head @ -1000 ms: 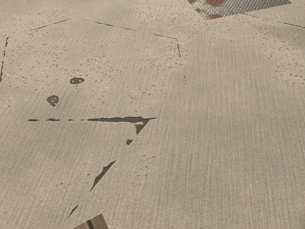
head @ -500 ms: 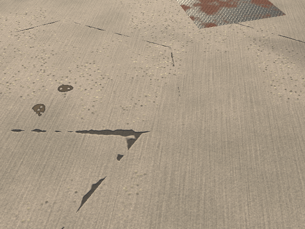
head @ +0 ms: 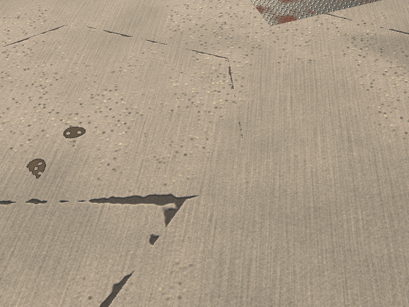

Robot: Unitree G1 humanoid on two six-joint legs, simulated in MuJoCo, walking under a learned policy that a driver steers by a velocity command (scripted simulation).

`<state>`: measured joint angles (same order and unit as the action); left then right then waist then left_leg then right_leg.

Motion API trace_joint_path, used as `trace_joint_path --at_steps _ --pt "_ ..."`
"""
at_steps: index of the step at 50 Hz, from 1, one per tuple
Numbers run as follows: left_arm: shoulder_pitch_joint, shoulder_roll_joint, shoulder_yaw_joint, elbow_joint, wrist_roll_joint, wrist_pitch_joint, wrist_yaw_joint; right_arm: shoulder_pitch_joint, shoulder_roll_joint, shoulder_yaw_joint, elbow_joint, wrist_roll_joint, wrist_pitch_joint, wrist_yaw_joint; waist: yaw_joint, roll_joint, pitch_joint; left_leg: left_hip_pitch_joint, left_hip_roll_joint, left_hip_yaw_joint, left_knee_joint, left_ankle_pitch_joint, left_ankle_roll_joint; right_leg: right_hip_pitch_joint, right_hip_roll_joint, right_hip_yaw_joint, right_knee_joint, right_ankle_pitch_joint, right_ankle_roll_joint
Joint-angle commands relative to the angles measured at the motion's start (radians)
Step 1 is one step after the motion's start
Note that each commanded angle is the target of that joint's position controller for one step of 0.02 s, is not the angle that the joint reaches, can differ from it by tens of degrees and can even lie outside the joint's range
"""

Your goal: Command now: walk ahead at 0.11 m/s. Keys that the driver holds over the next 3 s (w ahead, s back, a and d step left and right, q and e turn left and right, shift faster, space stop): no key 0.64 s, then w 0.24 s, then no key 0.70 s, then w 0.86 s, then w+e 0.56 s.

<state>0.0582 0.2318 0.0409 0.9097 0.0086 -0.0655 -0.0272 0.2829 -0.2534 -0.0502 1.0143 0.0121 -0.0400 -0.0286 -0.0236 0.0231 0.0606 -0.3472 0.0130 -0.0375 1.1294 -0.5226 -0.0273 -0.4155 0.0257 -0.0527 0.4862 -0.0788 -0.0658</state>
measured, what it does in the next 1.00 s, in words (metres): walks ahead: left foot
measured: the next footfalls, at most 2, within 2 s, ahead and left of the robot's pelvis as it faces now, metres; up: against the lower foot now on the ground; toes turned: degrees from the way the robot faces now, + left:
left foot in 0.22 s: +0.18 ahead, +0.15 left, +0.00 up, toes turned +3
right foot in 1.28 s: +0.36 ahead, -0.07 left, +0.00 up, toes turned -3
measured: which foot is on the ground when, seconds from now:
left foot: up 0.00-0.20, down 0.22-1.00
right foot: down 0.00-0.96, up 0.98-1.00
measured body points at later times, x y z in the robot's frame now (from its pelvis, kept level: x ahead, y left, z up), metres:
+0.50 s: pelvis +0.08 +0.01 +0.01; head +0.09 +0.02 +0.46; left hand +0.16 +0.27 -0.14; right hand +0.12 -0.24 -0.14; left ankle +0.07 +0.14 -0.73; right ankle +0.10 -0.09 -0.73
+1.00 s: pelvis +0.17 +0.05 +0.00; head +0.18 +0.07 +0.45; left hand +0.18 +0.31 -0.15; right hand +0.21 -0.21 -0.13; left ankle +0.15 +0.15 -0.73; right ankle +0.10 -0.08 -0.70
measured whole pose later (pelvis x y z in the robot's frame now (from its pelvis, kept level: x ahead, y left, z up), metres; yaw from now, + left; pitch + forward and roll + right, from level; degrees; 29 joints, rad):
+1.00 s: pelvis +0.17 +0.05 +0.00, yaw +0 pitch +1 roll -1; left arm 0.29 0.25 0.05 1.07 -0.02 -0.05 0.02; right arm 0.24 -0.21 -0.06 1.06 0.01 -0.09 -0.01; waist 0.00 -0.03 0.01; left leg -0.25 0.00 0.06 0.57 -0.32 0.05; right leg -0.26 -0.01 0.00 0.77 -0.45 0.02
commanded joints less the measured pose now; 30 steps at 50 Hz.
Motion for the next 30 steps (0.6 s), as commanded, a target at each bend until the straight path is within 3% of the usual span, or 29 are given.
trace_joint_path --at_steps 1,4,6,9,11,12,13,15,20,30 --pt "-0.029 0.09 0.01 -0.03 0.024 -0.009 0.003 0.12 -0.046 -0.018 -0.014 -0.011 0.028 -0.021 -0.032 -0.129 -0.136 0.001 0.081 -0.027 -0.072 0.082 -0.002 0.072 -0.249 0.235 -0.237 0.177 -0.164" --pt "-0.014 0.103 0.011 -0.014 0.026 -0.008 0.019 0.079 -0.033 -0.012 -0.02 -0.015 0.038 -0.033 -0.027 -0.13 -0.159 0.065 0.073 -0.004 -0.297 0.107 -0.002 0.048 -0.223 0.192 -0.25 0.126 -0.169" --pt "-0.002 0.128 0.016 -0.009 0.016 0.003 0.03 0.041 -0.049 -0.014 -0.026 -0.017 0.048 -0.03 -0.014 -0.124 -0.172 0.115 0.065 0.005 -0.395 0.202 0.0 0.041 -0.229 0.212 -0.28 -0.09 -0.161" --pt "-0.014 0.117 0.009 -0.001 -0.003 0.022 0.04 0.02 -0.049 -0.016 -0.016 -0.028 0.055 -0.02 -0.033 -0.112 -0.11 0.213 0.039 0.038 -0.555 0.325 0.021 -0.039 -0.195 0.21 -0.301 -0.406 -0.103" --pt "0.044 0.085 -0.003 0.026 -0.004 0.027 0.04 0.005 -0.061 -0.013 -0.021 -0.042 0.052 -0.019 -0.024 -0.064 -0.052 0.228 0.082 -0.01 -0.689 0.344 0.052 -0.052 -0.152 0.199 -0.275 -0.499 -0.03" --pt "0.08 0.094 0.002 0.029 -0.002 0.029 0.04 -0.017 -0.12 -0.023 -0.024 -0.033 0.049 -0.023 0.021 0.005 -0.014 0.174 0.106 -0.033 -0.713 0.269 0.078 -0.04 -0.104 0.157 -0.241 -0.449 -0.001" --pt "0.087 0.098 0.005 0.028 0.0 0.035 0.046 -0.026 -0.129 -0.029 -0.006 -0.021 0.043 -0.021 0.035 0.083 0.005 0.05 0.086 -0.033 -0.741 0.122 0.088 0.051 -0.056 0.095 -0.202 -0.368 0.016" --pt "0.092 0.092 0.004 0.036 0.002 0.041 0.054 -0.057 -0.067 -0.015 0.0 -0.027 0.024 -0.016 0.042 0.1 -0.01 -0.009 0.078 -0.03 -0.788 0.12 0.053 0.166 -0.053 0.078 -0.133 -0.249 0.012" --pt "0.102 0.082 0.003 0.061 0.0 0.04 0.049 -0.047 -0.067 -0.014 0.019 -0.015 0.001 -0.013 0.029 0.028 -0.075 0.094 0.063 -0.01 -0.735 0.362 0.042 0.205 -0.056 0.066 -0.087 -0.05 -0.002" --pt "0.105 0.089 0.006 0.099 -0.01 0.056 0.052 -0.033 -0.06 -0.008 0.05 -0.013 0.017 -0.014 0.021 -0.023 -0.088 0.145 0.046 0.014 -0.705 0.495 0.046 0.254 -0.062 0.066 -0.048 0.114 0.002"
